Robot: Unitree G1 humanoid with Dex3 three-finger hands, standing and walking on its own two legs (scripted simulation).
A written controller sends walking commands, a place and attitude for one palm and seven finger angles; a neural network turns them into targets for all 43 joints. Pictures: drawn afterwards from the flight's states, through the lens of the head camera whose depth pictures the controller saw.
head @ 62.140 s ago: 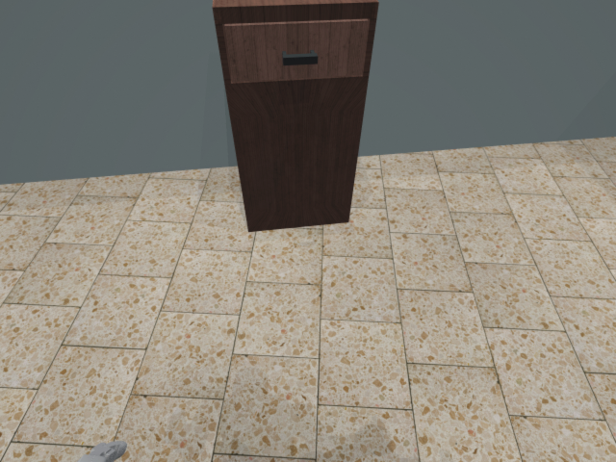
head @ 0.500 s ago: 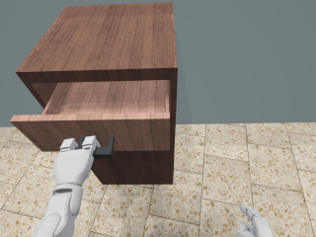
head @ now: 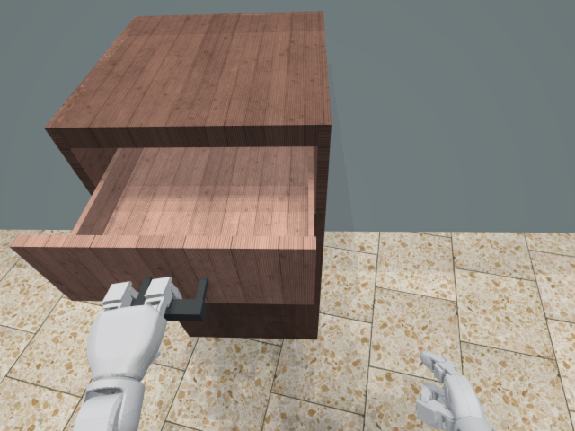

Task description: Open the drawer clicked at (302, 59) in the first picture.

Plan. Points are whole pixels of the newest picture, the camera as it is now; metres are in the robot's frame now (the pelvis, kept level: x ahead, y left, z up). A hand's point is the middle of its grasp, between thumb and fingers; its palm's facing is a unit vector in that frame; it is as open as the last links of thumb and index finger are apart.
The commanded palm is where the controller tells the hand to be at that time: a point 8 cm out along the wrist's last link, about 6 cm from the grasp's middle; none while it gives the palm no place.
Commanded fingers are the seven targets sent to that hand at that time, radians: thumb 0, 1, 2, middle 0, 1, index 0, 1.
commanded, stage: pull the drawer open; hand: left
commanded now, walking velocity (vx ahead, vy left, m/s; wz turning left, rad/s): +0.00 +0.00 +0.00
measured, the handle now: (171, 296) +0.28 +0.20 +0.03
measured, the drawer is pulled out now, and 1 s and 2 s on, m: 0.20 0.29 0.30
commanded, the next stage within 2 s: open the thumb to release the handle in 1.20 s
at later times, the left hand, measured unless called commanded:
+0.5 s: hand (137, 386) +0.17 +0.22 +0.00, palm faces +0.00 -0.13 -0.99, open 5.9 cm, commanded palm +0.12 +0.22 +0.06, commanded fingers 0.00 0.90 0.90 -0.40 -1.35 -0.40 -1.35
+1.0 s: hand (126, 427) +0.12 +0.21 +0.00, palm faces +0.00 -0.14 -0.99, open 5.9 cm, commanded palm +0.07 +0.21 +0.06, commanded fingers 0.00 0.90 0.90 -0.40 -1.35 -0.40 -1.35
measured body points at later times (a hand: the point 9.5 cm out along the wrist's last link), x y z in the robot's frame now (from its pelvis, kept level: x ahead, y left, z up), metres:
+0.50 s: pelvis +0.00 +0.00 -0.01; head +0.03 -0.02 +0.44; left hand +0.16 +0.22 +0.06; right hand +0.20 -0.21 -0.10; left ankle -0.05 +0.12 -0.71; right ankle +0.00 -0.11 -0.71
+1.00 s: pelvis -0.01 +0.00 -0.02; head +0.02 -0.03 +0.43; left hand +0.12 +0.22 +0.06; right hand +0.20 -0.21 -0.11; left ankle -0.05 +0.12 -0.71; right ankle +0.00 -0.11 -0.71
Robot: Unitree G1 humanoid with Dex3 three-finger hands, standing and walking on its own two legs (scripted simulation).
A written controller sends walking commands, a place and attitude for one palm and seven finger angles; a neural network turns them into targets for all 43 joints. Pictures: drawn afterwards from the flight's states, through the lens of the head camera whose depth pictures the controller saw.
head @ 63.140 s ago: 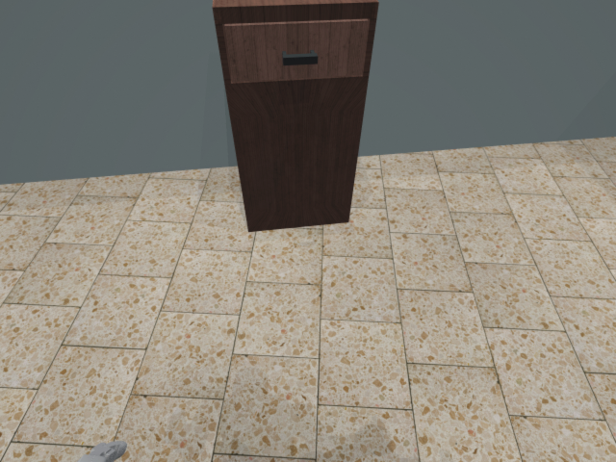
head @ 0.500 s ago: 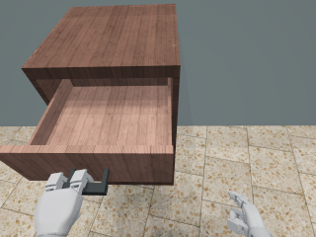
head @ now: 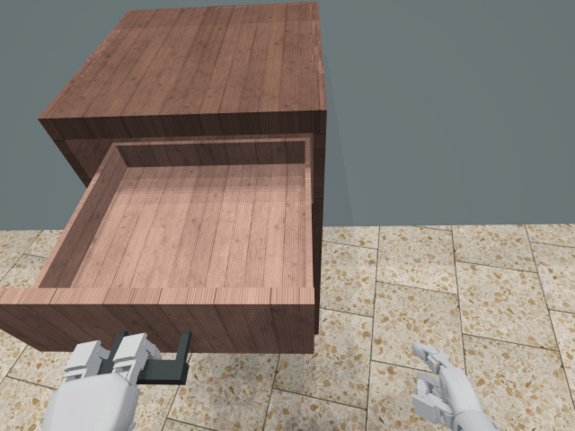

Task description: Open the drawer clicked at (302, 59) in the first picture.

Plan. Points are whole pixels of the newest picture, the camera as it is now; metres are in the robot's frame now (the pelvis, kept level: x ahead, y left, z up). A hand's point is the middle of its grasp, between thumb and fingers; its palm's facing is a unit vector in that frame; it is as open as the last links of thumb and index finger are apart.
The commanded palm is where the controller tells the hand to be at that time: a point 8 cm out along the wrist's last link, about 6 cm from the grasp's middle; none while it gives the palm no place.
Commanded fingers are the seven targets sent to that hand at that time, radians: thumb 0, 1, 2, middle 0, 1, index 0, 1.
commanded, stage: pull the drawer open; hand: left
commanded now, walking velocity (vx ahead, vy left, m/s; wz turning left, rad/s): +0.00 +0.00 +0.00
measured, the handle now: (148, 354) +0.20 +0.20 +0.04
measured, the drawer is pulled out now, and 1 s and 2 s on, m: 0.29 0.30 0.30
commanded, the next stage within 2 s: open the thumb to release the handle in 0.20 s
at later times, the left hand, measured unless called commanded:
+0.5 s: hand (108, 410) +0.14 +0.24 +0.02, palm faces +0.03 -0.10 -0.99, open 6.3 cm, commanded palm +0.10 +0.23 +0.07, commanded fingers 0.00 0.13 0.57 -0.34 -1.27 -0.34 -1.27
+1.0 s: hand (119, 414) +0.13 +0.22 +0.02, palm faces +0.02 -0.13 -0.99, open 13.7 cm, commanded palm +0.11 +0.22 +0.07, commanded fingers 0.00 -0.50 0.30 -0.30 -1.20 -0.30 -1.20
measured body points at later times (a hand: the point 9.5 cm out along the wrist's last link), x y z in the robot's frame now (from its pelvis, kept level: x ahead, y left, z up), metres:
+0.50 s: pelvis +0.00 +0.00 +0.00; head +0.03 -0.02 +0.45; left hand +0.13 +0.24 +0.08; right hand +0.21 -0.21 -0.10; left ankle -0.04 +0.12 -0.70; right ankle +0.01 -0.11 -0.70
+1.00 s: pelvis -0.01 +0.00 +0.00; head +0.02 -0.02 +0.45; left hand +0.13 +0.23 +0.07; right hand +0.22 -0.20 -0.09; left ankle -0.04 +0.12 -0.70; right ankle +0.01 -0.11 -0.70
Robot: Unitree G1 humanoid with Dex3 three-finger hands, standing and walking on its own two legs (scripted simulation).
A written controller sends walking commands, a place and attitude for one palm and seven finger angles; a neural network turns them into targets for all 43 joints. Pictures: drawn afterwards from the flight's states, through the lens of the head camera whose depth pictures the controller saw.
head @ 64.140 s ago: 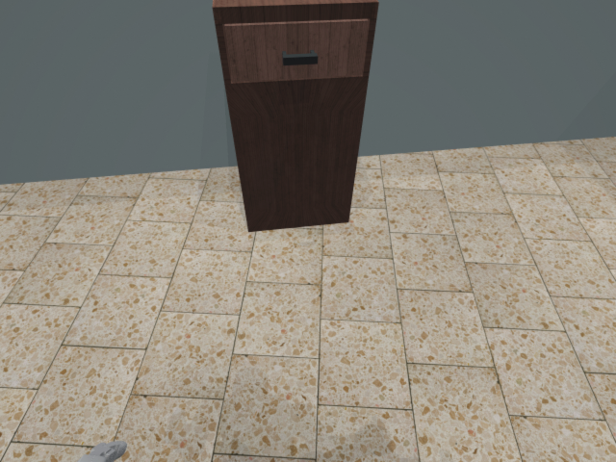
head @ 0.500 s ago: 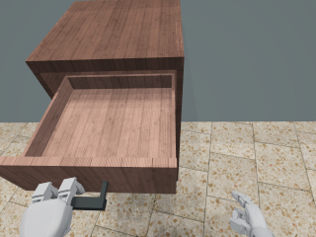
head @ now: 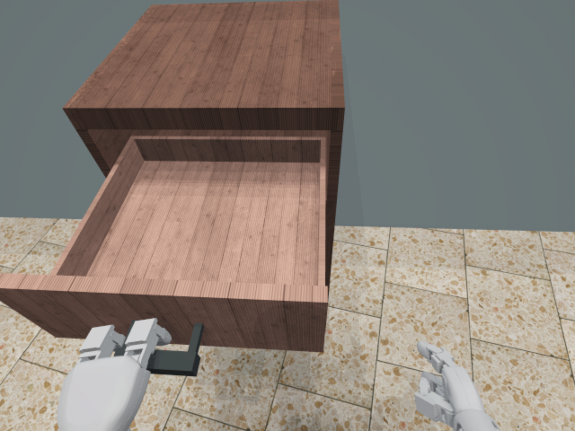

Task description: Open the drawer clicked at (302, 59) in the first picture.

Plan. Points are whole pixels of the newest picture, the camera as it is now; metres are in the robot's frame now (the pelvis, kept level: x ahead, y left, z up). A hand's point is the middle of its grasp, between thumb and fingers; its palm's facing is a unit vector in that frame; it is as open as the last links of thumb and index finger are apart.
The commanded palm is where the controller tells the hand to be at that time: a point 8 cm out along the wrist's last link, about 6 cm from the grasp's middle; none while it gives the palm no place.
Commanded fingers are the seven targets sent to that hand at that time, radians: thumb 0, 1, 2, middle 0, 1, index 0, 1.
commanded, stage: lift the hand off the handle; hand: left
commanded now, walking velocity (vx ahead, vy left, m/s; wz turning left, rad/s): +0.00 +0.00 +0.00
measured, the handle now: (161, 345) +0.21 +0.19 +0.04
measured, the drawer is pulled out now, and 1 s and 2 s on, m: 0.30 0.30 0.30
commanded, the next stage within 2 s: draw the hand back to the body in 1.50 s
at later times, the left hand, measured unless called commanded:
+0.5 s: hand (125, 379) +0.16 +0.22 +0.05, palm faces +0.05 -0.10 -0.99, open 13.3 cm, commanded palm +0.13 +0.21 +0.12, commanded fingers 0.00 -0.50 0.30 -0.30 -1.20 -0.30 -1.20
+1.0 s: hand (85, 353) +0.16 +0.23 +0.13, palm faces +0.14 -0.12 -0.98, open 13.5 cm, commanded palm +0.12 +0.22 +0.19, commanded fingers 0.00 -0.50 0.30 -0.30 -1.20 -0.30 -1.20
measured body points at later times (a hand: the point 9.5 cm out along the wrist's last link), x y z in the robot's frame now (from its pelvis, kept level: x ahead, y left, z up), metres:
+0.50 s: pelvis +0.00 -0.01 +0.01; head +0.01 -0.04 +0.46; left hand +0.15 +0.22 +0.10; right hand +0.21 -0.22 -0.08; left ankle -0.02 +0.12 -0.70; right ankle +0.02 -0.11 -0.70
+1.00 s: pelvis +0.00 +0.01 +0.03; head -0.01 -0.03 +0.48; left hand +0.15 +0.23 +0.18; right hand +0.24 -0.18 -0.05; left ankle -0.02 +0.12 -0.70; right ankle +0.02 -0.11 -0.70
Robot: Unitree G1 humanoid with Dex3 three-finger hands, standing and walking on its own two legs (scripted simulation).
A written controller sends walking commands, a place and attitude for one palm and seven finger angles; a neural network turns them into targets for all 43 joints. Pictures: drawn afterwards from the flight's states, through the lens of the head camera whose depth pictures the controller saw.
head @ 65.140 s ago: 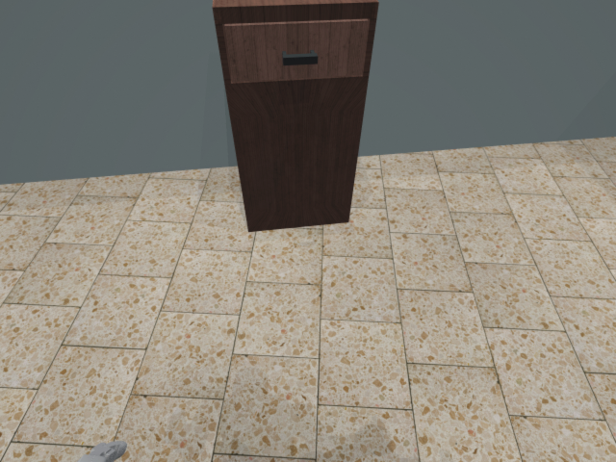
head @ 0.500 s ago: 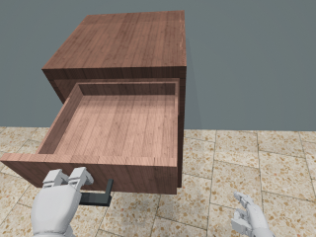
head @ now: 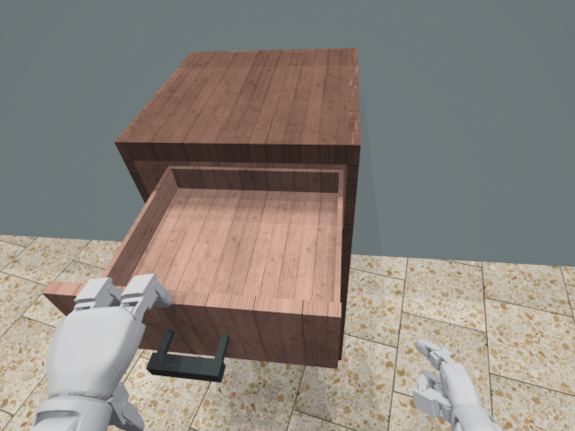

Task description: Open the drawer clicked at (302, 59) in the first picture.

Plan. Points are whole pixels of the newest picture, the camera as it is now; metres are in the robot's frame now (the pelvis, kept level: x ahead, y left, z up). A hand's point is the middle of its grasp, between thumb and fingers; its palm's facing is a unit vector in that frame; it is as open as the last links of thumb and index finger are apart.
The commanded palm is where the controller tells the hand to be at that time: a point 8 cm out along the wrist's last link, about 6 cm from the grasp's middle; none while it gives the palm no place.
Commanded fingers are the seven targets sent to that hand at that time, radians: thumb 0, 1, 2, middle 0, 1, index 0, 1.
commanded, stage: lift the hand off the handle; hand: left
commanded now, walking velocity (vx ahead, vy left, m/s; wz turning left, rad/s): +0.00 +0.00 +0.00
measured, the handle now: (191, 352) +0.21 +0.19 +0.01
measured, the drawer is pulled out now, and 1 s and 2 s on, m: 0.30 0.30 0.30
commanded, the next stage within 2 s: draw the hand back to the body in 0.50 s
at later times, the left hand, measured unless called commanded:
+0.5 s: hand (114, 319) +0.17 +0.21 +0.17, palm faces +0.24 -0.13 -0.96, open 13.9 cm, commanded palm +0.12 +0.20 +0.21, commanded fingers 0.00 -0.50 0.30 -0.30 -1.20 -0.30 -1.20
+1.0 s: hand (107, 336) +0.16 +0.22 +0.15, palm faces +0.10 -0.08 -0.99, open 13.9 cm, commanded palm +0.12 +0.22 +0.20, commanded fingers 0.00 -0.50 0.30 -0.30 -1.20 -0.30 -1.20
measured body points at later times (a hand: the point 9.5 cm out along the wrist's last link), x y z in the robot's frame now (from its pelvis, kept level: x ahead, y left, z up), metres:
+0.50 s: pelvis -0.01 +0.00 +0.01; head -0.03 -0.05 +0.45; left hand +0.15 +0.21 +0.22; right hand +0.24 -0.18 -0.07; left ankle -0.02 +0.11 -0.73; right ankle +0.02 -0.12 -0.73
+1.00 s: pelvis -0.01 -0.02 +0.01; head -0.02 -0.07 +0.45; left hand +0.15 +0.22 +0.20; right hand +0.22 -0.23 -0.09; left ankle -0.02 +0.11 -0.73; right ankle +0.02 -0.12 -0.73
